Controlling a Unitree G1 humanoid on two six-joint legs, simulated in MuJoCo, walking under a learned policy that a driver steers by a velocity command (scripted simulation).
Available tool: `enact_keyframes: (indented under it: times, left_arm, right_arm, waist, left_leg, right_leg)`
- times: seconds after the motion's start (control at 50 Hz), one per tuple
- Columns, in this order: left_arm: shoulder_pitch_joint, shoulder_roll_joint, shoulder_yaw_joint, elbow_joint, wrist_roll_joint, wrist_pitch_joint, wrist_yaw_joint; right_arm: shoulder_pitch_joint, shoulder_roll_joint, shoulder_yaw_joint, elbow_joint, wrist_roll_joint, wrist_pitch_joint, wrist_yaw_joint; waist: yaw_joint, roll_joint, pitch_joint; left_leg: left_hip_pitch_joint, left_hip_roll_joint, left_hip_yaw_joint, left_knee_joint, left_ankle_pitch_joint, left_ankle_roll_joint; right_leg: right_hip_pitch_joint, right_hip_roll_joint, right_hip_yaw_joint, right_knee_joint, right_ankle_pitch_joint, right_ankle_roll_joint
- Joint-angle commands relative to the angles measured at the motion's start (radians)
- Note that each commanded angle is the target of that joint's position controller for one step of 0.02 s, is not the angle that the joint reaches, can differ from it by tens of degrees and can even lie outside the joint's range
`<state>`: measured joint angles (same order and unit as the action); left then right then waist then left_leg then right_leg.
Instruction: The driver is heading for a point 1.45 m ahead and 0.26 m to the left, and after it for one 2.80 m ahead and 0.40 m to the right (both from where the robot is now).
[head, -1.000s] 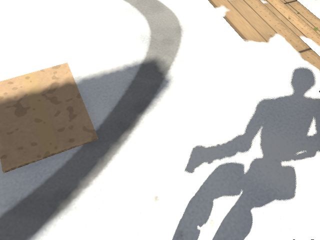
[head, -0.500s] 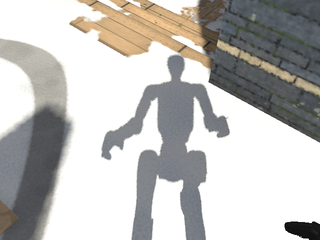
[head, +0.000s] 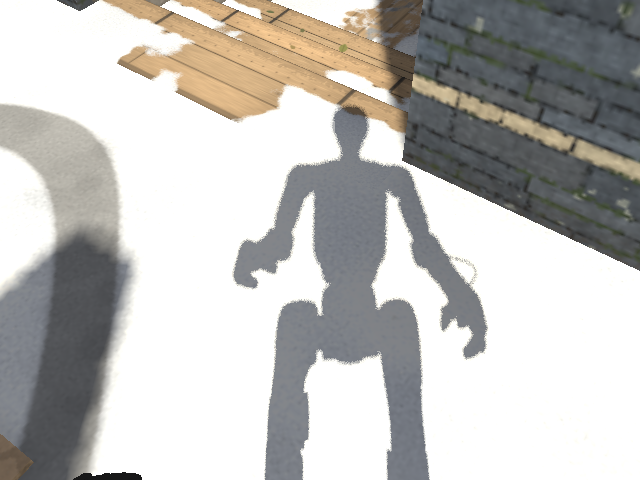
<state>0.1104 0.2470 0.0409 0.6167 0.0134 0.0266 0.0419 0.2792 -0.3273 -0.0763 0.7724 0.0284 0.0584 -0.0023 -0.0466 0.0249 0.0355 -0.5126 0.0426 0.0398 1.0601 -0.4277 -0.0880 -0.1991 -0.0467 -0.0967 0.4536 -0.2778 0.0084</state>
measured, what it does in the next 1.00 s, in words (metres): walks ahead: left foot, then right foot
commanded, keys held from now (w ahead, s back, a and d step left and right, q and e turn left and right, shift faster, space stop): w+q+shift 0.40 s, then w+shift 0.04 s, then w+e+shift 0.56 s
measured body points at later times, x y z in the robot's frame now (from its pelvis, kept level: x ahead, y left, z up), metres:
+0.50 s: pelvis +0.19 +0.13 +0.00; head +0.20 +0.18 +0.45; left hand +0.33 +0.45 -0.07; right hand +0.28 -0.12 -0.10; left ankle +0.02 +0.14 -0.74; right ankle +0.44 +0.04 -0.67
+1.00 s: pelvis +0.62 +0.31 +0.00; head +0.64 +0.32 +0.45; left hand +0.53 +0.56 -0.12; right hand +0.93 +0.17 -0.03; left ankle +0.80 +0.55 -0.68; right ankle +0.54 +0.20 -0.74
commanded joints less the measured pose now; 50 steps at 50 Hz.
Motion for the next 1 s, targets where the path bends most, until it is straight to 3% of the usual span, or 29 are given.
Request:
enact_keyframes:
  times: [0.02, 0.08, 0.16, 0.2, 0.22, 0.24, 0.26, 0.28, 0.3, 0.32, 0.34, 0.4, 0.46, 0.5, 0.56, 0.62, 0.66, 0.68, 0.7, 0.72, 0.74, 0.76, 0.78, 0.82, 0.84, 0.88, 0.92, 0.96, 1.0]
  left_arm:
    - [0.035, 0.183, 0.064, -0.032, -0.019, -0.033, 0.003]
    - [0.034, 0.226, 0.083, -0.012, -0.028, -0.063, -0.014]
    - [0.006, 0.236, 0.096, 0.007, -0.044, -0.083, -0.051]
    - [-0.044, 0.219, 0.092, 0.008, -0.05, -0.078, -0.06]
    - [-0.066, 0.184, 0.08, 0.003, -0.038, -0.079, -0.059]
    - [-0.132, 0.123, 0.058, -0.033, -0.023, -0.086, -0.056]
    - [-0.194, 0.036, 0.031, -0.141, -0.022, -0.112, -0.05]
    - [-0.236, 0.129, 0.037, -0.155, -0.048, -0.151, -0.062]
    - [-0.228, 0.145, 0.038, -0.152, -0.064, -0.176, -0.077]
    - [-0.171, 0.146, 0.037, -0.125, -0.046, -0.189, -0.081]
    - [-0.142, 0.156, 0.043, -0.102, -0.02, -0.192, -0.082]
    - [-0.148, 0.166, 0.051, -0.081, -0.009, -0.173, -0.089]
    - [-0.229, 0.086, 0.016, -0.08, -0.012, -0.166, -0.099]
    - [-0.295, 0.059, 0.004, -0.09, -0.029, -0.166, -0.111]
    - [-0.343, 0.082, 0.009, -0.104, -0.051, -0.169, -0.126]
    - [-0.266, 0.136, 0.031, -0.101, -0.059, -0.165, -0.129]
    - [0.042, 0.205, 0.064, -0.029, -0.077, -0.137, -0.109]
    - [0.305, 0.226, 0.075, 0.035, -0.074, -0.115, -0.093]
    - [0.423, 0.283, 0.081, 0.067, -0.047, -0.113, -0.088]
    - [0.428, 0.233, 0.078, 0.086, -0.042, -0.128, -0.093]
    - [0.38, 0.189, 0.073, 0.078, -0.026, -0.128, -0.078]
    - [0.335, 0.183, 0.067, 0.072, -0.017, -0.133, -0.076]
    - [0.287, 0.167, 0.059, 0.068, -0.011, -0.139, -0.081]
    - [0.211, 0.132, 0.042, 0.05, -0.004, -0.141, -0.078]
    - [0.2, 0.126, 0.04, 0.05, -0.021, -0.138, -0.074]
    - [0.21, 0.123, 0.035, 0.057, -0.044, -0.135, -0.06]
    - [0.212, 0.151, 0.045, 0.056, -0.051, -0.134, -0.04]
    - [0.264, 0.184, 0.059, 0.073, -0.06, -0.129, -0.032]
    - [0.301, 0.195, 0.065, 0.087, -0.074, -0.123, -0.026]
  right_arm:
    - [-0.108, -0.056, -0.009, -0.149, 0.002, -0.015, 0.02]
    - [-0.121, -0.05, -0.005, -0.179, 0.002, -0.032, 0.043]
    - [-0.063, -0.05, -0.008, -0.166, 0.017, -0.038, 0.042]
    - [0.049, -0.047, -0.015, -0.119, 0.018, -0.039, 0.036]
    - [0.182, -0.088, -0.038, -0.065, 0.011, -0.043, 0.029]
    - [0.407, -0.186, -0.078, -0.009, 0.01, -0.051, 0.02]
    - [0.367, -0.307, -0.086, -0.055, 0.001, -0.088, 0.033]
    - [0.285, -0.215, -0.057, -0.118, 0.0, -0.124, 0.048]
    - [0.251, -0.172, -0.04, -0.128, -0.005, -0.14, 0.046]
    - [0.225, -0.153, -0.03, -0.136, -0.005, -0.141, 0.043]
    - [0.174, -0.132, -0.019, -0.146, -0.005, -0.134, 0.035]
    - [0.133, -0.118, -0.003, -0.164, -0.016, -0.126, -0.005]
    - [0.146, -0.094, 0.009, -0.12, -0.014, -0.124, -0.037]
    - [0.211, -0.082, 0.015, -0.073, -0.008, -0.131, -0.038]
    - [0.253, -0.079, 0.019, -0.018, -0.003, -0.139, -0.027]
    - [0.244, -0.129, 0.01, 0.011, -0.044, -0.132, -0.025]
    - [0.195, -0.156, 0.001, 0.006, -0.088, -0.114, -0.032]
    - [0.103, -0.175, 0.0, -0.023, -0.094, -0.108, -0.037]
    - [0.193, -0.007, 0.035, -0.067, -0.096, -0.12, -0.026]
    - [0.225, -0.034, 0.056, -0.072, -0.026, -0.166, 0.003]
    - [0.065, -0.098, 0.043, -0.116, 0.013, -0.2, 0.016]
    - [-0.041, -0.101, 0.052, -0.153, 0.013, -0.224, 0.017]
    - [-0.1, -0.077, 0.057, -0.164, -0.01, -0.238, 0.016]
    - [-0.073, -0.053, 0.058, -0.16, -0.034, -0.229, 0.016]
    - [-0.059, -0.048, 0.058, -0.16, -0.04, -0.221, 0.014]
    - [-0.118, -0.037, 0.066, -0.195, -0.054, -0.211, 0.009]
    - [-0.252, -0.01, 0.079, -0.25, -0.065, -0.219, 0.014]
    - [-0.325, 0.013, 0.079, -0.277, -0.055, -0.222, 0.018]
    - [-0.329, -0.035, 0.053, -0.282, -0.02, -0.215, 0.008]
  waist:
    - [0.083, -0.191, -0.081]
    - [0.071, -0.159, -0.04]
    - [0.029, -0.127, 0.02]
    - [-0.043, -0.069, 0.017]
    - [-0.102, 0.01, -0.013]
    - [-0.209, 0.204, -0.044]
    - [-0.128, 0.453, -0.004]
    - [-0.137, 0.222, -0.024]
    - [-0.098, 0.143, -0.008]
    - [-0.054, 0.037, 0.0]
    - [-0.016, 0.009, 0.032]
    - [0.013, 0.019, 0.073]
    - [-0.011, 0.054, 0.091]
    - [-0.055, 0.085, 0.109]
    - [-0.07, 0.112, 0.136]
    - [-0.003, 0.171, 0.01]
    - [0.158, 0.207, -0.165]
    - [0.296, 0.14, -0.258]
    - [0.19, -0.23, -0.4]
    - [0.181, -0.316, -0.532]
    - [0.209, -0.232, -0.329]
    - [0.177, -0.083, -0.204]
    - [0.122, 0.043, -0.113]
    - [0.026, 0.012, -0.028]
    - [0.006, -0.007, 0.005]
    - [-0.001, -0.011, 0.082]
    - [0.042, -0.031, 0.132]
    - [0.093, -0.053, 0.094]
    - [0.102, -0.086, 0.06]
  left_leg:
    - [-0.11, 0.073, -0.015, -0.07, 0.07, 0.015]
    - [-0.08, 0.086, 0.001, -0.192, 0.036, 0.081]
    - [0.017, 0.082, 0.069, -0.28, -0.006, 0.15]
    - [0.21, 0.023, 0.159, -0.389, 0.064, 0.184]
    - [0.391, -0.054, 0.197, -0.431, 0.06, 0.209]
    - [0.635, 0.008, -0.029, -0.502, -0.017, 0.292]
    - [0.714, 0.199, -0.726, -0.796, -0.237, 0.475]
    - [0.755, 0.312, -0.876, -0.917, -0.341, 0.507]
    - [0.733, 0.326, -0.823, -0.892, -0.29, 0.48]
    - [0.669, 0.295, -0.726, -0.863, -0.265, 0.449]
    - [0.578, 0.254, -0.62, -0.852, -0.185, 0.419]
    - [0.428, 0.153, -0.445, -0.901, 0.005, 0.375]
    - [0.335, 0.063, -0.242, -0.932, 0.23, 0.32]
    - [0.329, 0.078, -0.196, -0.991, 0.279, 0.299]
    - [0.507, 0.122, -0.14, -0.986, 0.412, 0.269]
    - [0.706, 0.155, -0.073, -0.809, 1.136, 0.223]
    - [0.708, 0.168, -0.025, -0.455, 1.586, 0.204]
    - [0.476, 0.15, -0.007, -0.128, 1.535, 0.176]
    - [-0.016, -0.034, -0.086, 0.388, 0.484, 0.094]
    - [-0.211, -0.134, -0.218, 0.522, -0.011, 0.093]
    - [-0.301, -0.078, -0.243, 0.507, 0.059, 0.134]
    - [-0.271, -0.042, -0.236, 0.424, 0.104, 0.156]
    - [-0.21, -0.02, -0.223, 0.326, 0.12, 0.169]
    - [-0.121, 0.015, -0.221, 0.21, 0.135, 0.149]
    - [-0.122, 0.029, -0.206, 0.155, 0.124, 0.128]
    - [-0.102, 0.046, -0.16, -0.006, 0.147, 0.081]
    - [0.022, 0.015, -0.107, -0.247, 0.355, 0.046]
    - [0.239, -0.035, -0.087, -0.409, 0.588, 0.025]
    - [0.285, -0.042, -0.141, -0.496, 0.631, 0.004]
  right_leg:
    - [0.125, -0.298, 0.184, -0.252, -0.156, -0.189]
    - [0.135, -0.322, 0.168, -0.311, -0.279, -0.165]
    - [0.109, -0.322, 0.074, -0.298, -0.296, -0.145]
    - [0.011, -0.271, -0.033, -0.17, -0.287, -0.111]
    - [-0.078, -0.196, -0.115, 0.055, -0.131, -0.084]
    - [-0.34, -0.115, -0.176, 0.55, 0.01, -0.028]
    - [-0.785, 0.101, -0.004, 0.895, -0.316, 0.026]
    - [-0.918, 0.056, 0.174, 0.957, -0.257, -0.003]
    - [-0.924, 0.012, 0.191, 0.925, -0.185, -0.031]
    - [-0.871, -0.021, 0.193, 0.85, -0.113, -0.039]
    - [-0.798, -0.043, 0.194, 0.749, -0.035, -0.03]
    - [-0.654, -0.011, 0.155, 0.545, 0.164, 0.03]
    - [-0.5, 0.047, 0.067, 0.271, 0.391, 0.063]
    - [-0.41, 0.059, 0.032, 0.154, 0.494, 0.045]
    - [-0.454, 0.052, 0.016, 0.018, 0.488, -0.017]
    - [-0.361, 0.138, -0.06, 0.042, 0.369, -0.096]
    - [-0.057, 0.191, -0.081, 0.126, 0.284, -0.143]
    - [0.288, 0.125, 0.02, 0.153, 0.267, -0.171]
    - [0.723, -0.104, 0.53, 0.2, -0.108, -0.349]
    - [0.839, -0.239, 1.037, -0.09, -0.509, -0.446]
    - [0.707, -0.208, 0.994, -0.183, -0.52, -0.376]
    - [0.513, -0.18, 0.875, -0.21, -0.352, -0.341]
    - [0.317, -0.135, 0.786, -0.23, -0.21, -0.329]
    - [0.092, -0.049, 0.653, -0.272, -0.075, -0.346]
    - [0.033, -0.031, 0.617, -0.289, -0.045, -0.354]
    - [-0.132, -0.011, 0.55, -0.319, 0.001, -0.348]
    - [-0.298, 0.052, 0.461, -0.332, 0.044, -0.307]
    - [-0.395, 0.062, 0.445, -0.325, 0.011, -0.25]
    - [-0.285, 0.041, 0.497, -0.274, -0.045, -0.217]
